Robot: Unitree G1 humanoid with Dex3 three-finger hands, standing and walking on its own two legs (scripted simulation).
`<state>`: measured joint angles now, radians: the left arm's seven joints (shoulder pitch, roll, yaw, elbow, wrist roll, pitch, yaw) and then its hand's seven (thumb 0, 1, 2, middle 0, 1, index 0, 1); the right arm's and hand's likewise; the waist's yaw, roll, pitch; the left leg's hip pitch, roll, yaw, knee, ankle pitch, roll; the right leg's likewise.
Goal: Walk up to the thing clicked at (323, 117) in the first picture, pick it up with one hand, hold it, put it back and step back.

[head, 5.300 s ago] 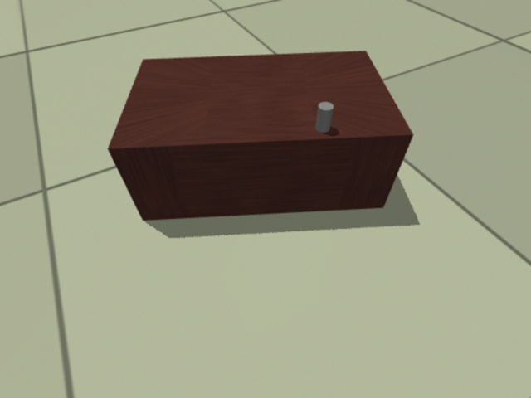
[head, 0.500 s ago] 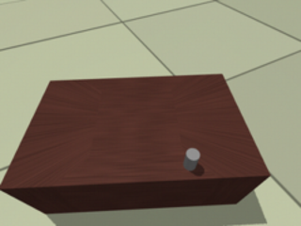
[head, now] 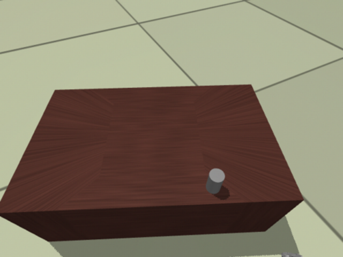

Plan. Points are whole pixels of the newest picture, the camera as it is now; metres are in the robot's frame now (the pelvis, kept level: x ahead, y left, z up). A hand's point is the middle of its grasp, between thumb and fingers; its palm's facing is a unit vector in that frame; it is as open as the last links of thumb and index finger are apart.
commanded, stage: stand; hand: right
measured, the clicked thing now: (214, 181) +0.43 -0.16 -0.28
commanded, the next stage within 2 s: go down in 1.96 s
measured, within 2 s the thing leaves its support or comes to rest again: neither
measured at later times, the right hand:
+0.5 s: hand out of the picture +0.07 -0.25 -0.15, palm faces +0.00 +0.94 -0.34, open 7.3 cm
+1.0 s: hand out of the picture +0.07 -0.25 -0.15, palm faces -0.01 +0.94 -0.35, open 7.3 cm
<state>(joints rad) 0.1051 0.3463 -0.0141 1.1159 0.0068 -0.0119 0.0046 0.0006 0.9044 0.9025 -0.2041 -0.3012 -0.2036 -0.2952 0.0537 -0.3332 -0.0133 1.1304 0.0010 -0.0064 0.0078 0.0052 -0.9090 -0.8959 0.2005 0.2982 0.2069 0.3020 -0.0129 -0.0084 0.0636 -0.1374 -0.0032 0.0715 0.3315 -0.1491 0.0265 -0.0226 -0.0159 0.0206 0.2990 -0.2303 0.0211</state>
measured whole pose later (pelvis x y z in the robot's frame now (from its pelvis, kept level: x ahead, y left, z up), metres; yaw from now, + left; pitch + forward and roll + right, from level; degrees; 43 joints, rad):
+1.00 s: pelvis -0.01 +0.00 +0.00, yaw +1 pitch -2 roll +0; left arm 0.14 0.35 -0.01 1.12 0.01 -0.01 0.00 0.00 0.90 0.90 -0.20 -0.30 -0.20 -0.30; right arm 0.10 -0.34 0.00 1.14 0.00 -0.02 0.01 0.00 -0.91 -0.90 0.20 0.30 0.21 0.30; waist -0.01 -0.01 0.04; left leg -0.15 -0.01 0.06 0.32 -0.13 0.03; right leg -0.03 -0.02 0.01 0.29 -0.22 0.02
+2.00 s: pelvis +0.00 +0.00 +0.00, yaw +1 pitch -2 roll +0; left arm 0.15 0.35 -0.01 1.11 0.01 -0.01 0.00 0.00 0.90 0.90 -0.20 -0.30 -0.20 -0.30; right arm 0.10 -0.34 0.00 1.14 0.00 -0.01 0.00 0.00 -0.91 -0.90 0.20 0.30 0.21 0.30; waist -0.01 -0.01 0.04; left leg -0.14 -0.01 0.05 0.32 -0.14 0.02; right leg -0.01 -0.02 0.00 0.28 -0.23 0.02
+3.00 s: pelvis +0.00 -0.03 -0.04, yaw +0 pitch +8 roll +2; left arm 0.27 0.27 0.09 0.55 -0.02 -0.13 0.06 -0.01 -0.51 0.05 -0.06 -0.06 -0.06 -0.05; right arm 0.28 -0.32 -0.08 0.32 0.01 0.42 0.04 -0.01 0.47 -0.04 0.05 0.05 0.06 0.05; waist 0.00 -0.04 -0.10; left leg -0.55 0.03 0.06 0.75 -0.34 -0.01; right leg -0.47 0.01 0.02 0.80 -0.47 -0.02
